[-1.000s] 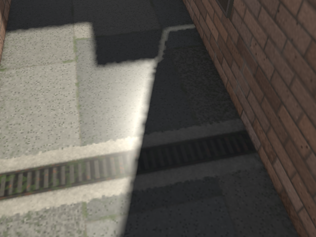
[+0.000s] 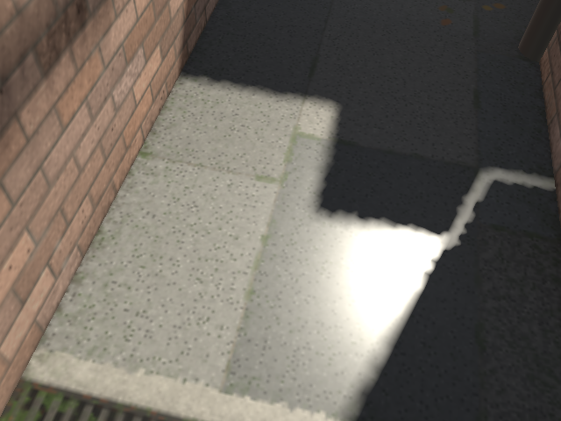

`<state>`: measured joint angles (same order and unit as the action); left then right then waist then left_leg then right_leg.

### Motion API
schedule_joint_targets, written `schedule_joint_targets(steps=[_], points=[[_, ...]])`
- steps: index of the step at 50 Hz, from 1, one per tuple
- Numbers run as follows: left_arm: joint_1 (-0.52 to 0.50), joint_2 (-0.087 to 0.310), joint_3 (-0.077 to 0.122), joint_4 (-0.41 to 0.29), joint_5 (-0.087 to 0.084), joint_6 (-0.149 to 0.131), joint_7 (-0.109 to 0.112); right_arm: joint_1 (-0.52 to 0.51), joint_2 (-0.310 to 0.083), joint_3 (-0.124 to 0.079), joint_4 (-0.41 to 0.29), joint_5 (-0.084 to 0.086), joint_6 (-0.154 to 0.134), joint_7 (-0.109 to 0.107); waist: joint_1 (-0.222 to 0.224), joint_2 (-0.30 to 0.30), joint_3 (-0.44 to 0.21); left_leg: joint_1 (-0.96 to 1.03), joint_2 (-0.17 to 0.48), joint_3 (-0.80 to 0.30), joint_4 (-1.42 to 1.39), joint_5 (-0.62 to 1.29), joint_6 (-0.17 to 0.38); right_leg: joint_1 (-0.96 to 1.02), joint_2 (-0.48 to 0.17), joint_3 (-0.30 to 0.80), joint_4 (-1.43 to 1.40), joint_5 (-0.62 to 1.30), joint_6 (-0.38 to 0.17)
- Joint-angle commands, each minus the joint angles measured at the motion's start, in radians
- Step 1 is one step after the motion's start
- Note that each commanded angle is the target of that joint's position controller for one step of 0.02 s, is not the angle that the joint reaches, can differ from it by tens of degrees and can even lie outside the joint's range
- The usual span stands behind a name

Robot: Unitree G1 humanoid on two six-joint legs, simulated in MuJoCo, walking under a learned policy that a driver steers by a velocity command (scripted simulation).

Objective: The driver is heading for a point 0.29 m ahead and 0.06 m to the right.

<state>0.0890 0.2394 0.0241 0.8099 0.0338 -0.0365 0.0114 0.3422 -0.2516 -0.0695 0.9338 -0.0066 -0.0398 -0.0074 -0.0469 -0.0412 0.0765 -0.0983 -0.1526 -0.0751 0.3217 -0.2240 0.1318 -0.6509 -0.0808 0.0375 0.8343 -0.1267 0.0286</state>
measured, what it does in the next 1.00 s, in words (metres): walks ahead: right foot, then left foot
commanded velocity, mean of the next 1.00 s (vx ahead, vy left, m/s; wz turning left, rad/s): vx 0.05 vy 0.00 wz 0.01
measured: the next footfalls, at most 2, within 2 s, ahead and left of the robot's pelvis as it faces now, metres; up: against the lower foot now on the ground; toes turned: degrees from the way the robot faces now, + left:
right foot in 0.14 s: +0.21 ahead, -0.10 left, +0.00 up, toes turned +0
left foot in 0.48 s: +0.12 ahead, +0.10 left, +0.00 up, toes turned -6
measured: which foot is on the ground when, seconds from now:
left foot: down 0.00-0.16, up 0.18-0.46, down 0.48-1.00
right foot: up 0.00-0.12, down 0.14-1.00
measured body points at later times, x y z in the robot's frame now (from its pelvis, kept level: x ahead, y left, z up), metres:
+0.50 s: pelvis +0.09 -0.02 -0.01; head +0.10 -0.03 +0.44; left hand +0.17 +0.22 -0.15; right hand +0.12 -0.27 -0.16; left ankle +0.08 +0.11 -0.74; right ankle +0.17 -0.10 -0.74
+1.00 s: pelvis +0.12 +0.01 +0.00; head +0.12 +0.01 +0.45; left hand +0.13 +0.25 -0.16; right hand +0.11 -0.22 -0.16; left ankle +0.08 +0.11 -0.74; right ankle +0.17 -0.11 -0.74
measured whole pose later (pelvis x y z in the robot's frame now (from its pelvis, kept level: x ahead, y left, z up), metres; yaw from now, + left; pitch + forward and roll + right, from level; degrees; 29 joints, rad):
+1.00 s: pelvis +0.12 +0.01 +0.00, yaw -3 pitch -1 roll +0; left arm 0.25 0.19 -0.02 1.13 0.01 0.00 0.03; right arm 0.28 -0.17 0.02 1.14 0.00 -0.02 -0.05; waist 0.03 0.00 0.01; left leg -0.08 -0.06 -0.03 0.36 -0.26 0.04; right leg -0.24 0.03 0.04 0.36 -0.11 -0.01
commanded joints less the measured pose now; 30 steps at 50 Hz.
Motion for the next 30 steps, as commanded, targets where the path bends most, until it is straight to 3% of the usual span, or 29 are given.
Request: schedule_joint_targets(steps=[1, 3, 5, 6, 7, 8, 9, 10, 11, 12, 13, 15, 19, 21, 23, 25, 26, 28, 30], points=[[-0.008, 0.06, -0.002, -0.042, -0.008, -0.019, 0.003, 0.059, -0.117, -0.015, -0.022, -0.012, -0.004, -0.015, -0.015, 0.137, -0.098, 0.079, 0.225, -0.07, 0.023, 0.875, -0.008, 0.112, 0.062, -0.076, -0.133, 0.09, -0.024], [0.03, 0.072, -0.005, -0.014, -0.01, -0.03, 0.005, 0.04, -0.103, -0.003, -0.01, -0.021, -0.006, -0.023, -0.003, 0.149, -0.104, 0.099, 0.247, -0.068, 0.048, 0.909, -0.019, 0.199, 0.078, -0.071, -0.201, 0.076, -0.054], [0.122, 0.113, 0.004, 0.029, -0.011, -0.041, 0.013, -0.01, -0.123, 0.0, -0.008, -0.025, -0.013, -0.035, 0.049, 0.148, -0.103, 0.114, 0.285, -0.085, 0.116, 1.007, -0.026, 0.299, 0.096, -0.051, -0.265, 0.015, -0.092], [0.173, 0.124, 0.008, 0.052, -0.009, -0.051, 0.017, -0.034, -0.129, 0.003, -0.003, -0.017, -0.015, -0.04, 0.083, 0.13, -0.094, 0.118, 0.286, -0.09, 0.179, 1.008, -0.033, 0.355, 0.095, -0.039, -0.356, 0.047, -0.109], [0.241, 0.128, 0.009, 0.078, -0.006, -0.066, 0.021, -0.063, -0.135, 0.007, -0.004, -0.006, -0.017, -0.04, 0.132, 0.083, -0.108, 0.086, 0.259, -0.073, 0.288, 0.916, -0.048, 0.471, 0.06, -0.006, -0.474, 0.266, -0.125], [0.288, 0.178, 0.015, 0.087, -0.005, -0.075, 0.024, -0.021, -0.117, 0.017, -0.024, -0.003, -0.022, -0.038, 0.109, -0.044, -0.2, -0.027, 0.183, -0.044, 0.474, 0.506, -0.065, 0.659, -0.113, 0.16, -0.394, 0.82, -0.169], [0.251, 0.168, 0.008, 0.08, -0.023, -0.056, 0.02, 0.136, -0.061, 0.023, 0.026, 0.025, 0.001, -0.033, 0.055, -0.23, -0.336, -0.143, 0.037, 0.026, 0.68, -0.228, -0.118, 0.786, -0.313, 0.378, -0.376, 1.166, -0.373], [0.206, 0.081, -0.019, 0.068, -0.042, -0.044, 0.008, 0.096, -0.119, 0.018, 0.052, -0.008, 0.023, -0.033, 0.041, -0.103, -0.317, -0.163, 0.047, -0.012, 0.709, -0.379, -0.11, 0.696, -0.293, 0.391, -0.44, 1.008, -0.374], [0.143, 0.065, -0.027, 0.061, -0.039, -0.042, 0.005, 0.034, -0.112, 0.019, 0.058, -0.024, 0.034, -0.03, 0.032, -0.045, -0.207, -0.183, 0.069, -0.028, 0.71, -0.355, -0.118, 0.596, -0.242, 0.318, -0.472, 0.83, -0.343], [0.103, 0.056, -0.033, 0.06, -0.028, -0.033, 0.007, 0.003, -0.1, 0.022, 0.068, -0.029, 0.041, -0.022, 0.016, -0.008, -0.171, -0.174, 0.09, -0.031, 0.671, -0.316, -0.121, 0.529, -0.195, 0.267, -0.509, 0.661, -0.302], [0.089, 0.059, -0.037, 0.064, -0.025, -0.029, 0.015, -0.028, -0.089, 0.026, 0.071, -0.025, 0.052, -0.017, 0.009, -0.027, -0.13, -0.149, 0.11, -0.026, 0.605, -0.283, -0.127, 0.46, -0.159, 0.222, -0.548, 0.525, -0.266], [0.104, 0.085, -0.033, 0.088, -0.024, -0.021, 0.018, -0.005, -0.06, 0.036, 0.1, -0.023, 0.074, -0.014, -0.002, -0.081, -0.121, -0.096, 0.1, 0.015, 0.511, -0.253, -0.141, 0.406, -0.096, 0.167, -0.584, 0.32, -0.216], [0.13, 0.114, -0.023, 0.112, -0.024, -0.004, 0.014, -0.054, -0.046, 0.044, 0.127, -0.011, 0.091, -0.02, 0.031, -0.089, -0.11, -0.092, 0.109, 0.045, 0.343, -0.224, -0.134, 0.391, -0.086, 0.212, -0.644, -0.161, -0.189], [0.115, 0.122, -0.016, 0.118, -0.029, 0.008, 0.015, -0.05, -0.038, 0.047, 0.146, -0.011, 0.086, -0.018, 0.023, -0.094, -0.086, -0.048, 0.112, 0.064, 0.246, -0.141, -0.122, 0.335, -0.076, 0.219, -0.668, -0.318, -0.164], [0.129, 0.116, -0.011, 0.132, -0.033, 0.017, 0.015, -0.029, -0.029, 0.054, 0.171, -0.014, 0.076, -0.018, 0.017, -0.065, -0.06, 0.014, 0.126, 0.046, 0.12, -0.034, -0.101, 0.274, -0.062, 0.216, -0.68, -0.4, -0.12], [0.139, 0.1, -0.009, 0.14, -0.037, 0.022, 0.011, -0.021, -0.043, 0.062, 0.17, -0.019, 0.057, -0.023, 0.028, -0.018, -0.04, -0.001, 0.208, -0.059, 0.024, -0.05, -0.078, 0.276, -0.05, 0.214, -0.654, -0.364, -0.076], [0.142, 0.089, -0.006, 0.138, -0.046, 0.023, 0.012, -0.066, -0.072, 0.062, 0.165, -0.006, 0.048, -0.028, 0.063, 0.06, 0.012, -0.142, 0.227, -0.105, -0.015, -0.125, -0.069, 0.328, 0.011, 0.147, -0.631, -0.283, -0.07], [0.156, 0.055, -0.013, 0.162, -0.038, 0.017, 0.011, -0.091, -0.045, 0.073, 0.167, 0.004, 0.026, -0.029, 0.088, 0.122, -0.02, -0.248, 0.241, -0.115, -0.082, -0.146, -0.081, 0.513, 0.024, 0.106, -0.54, -0.086, -0.08], [0.179, 0.061, -0.014, 0.19, -0.034, 0.011, 0.012, -0.089, -0.051, 0.074, 0.166, 0.004, 0.018, -0.032, 0.096, 0.107, -0.035, -0.23, 0.235, -0.104, -0.087, -0.1, -0.088, 0.542, 0.02, 0.101, -0.522, -0.031, -0.083]])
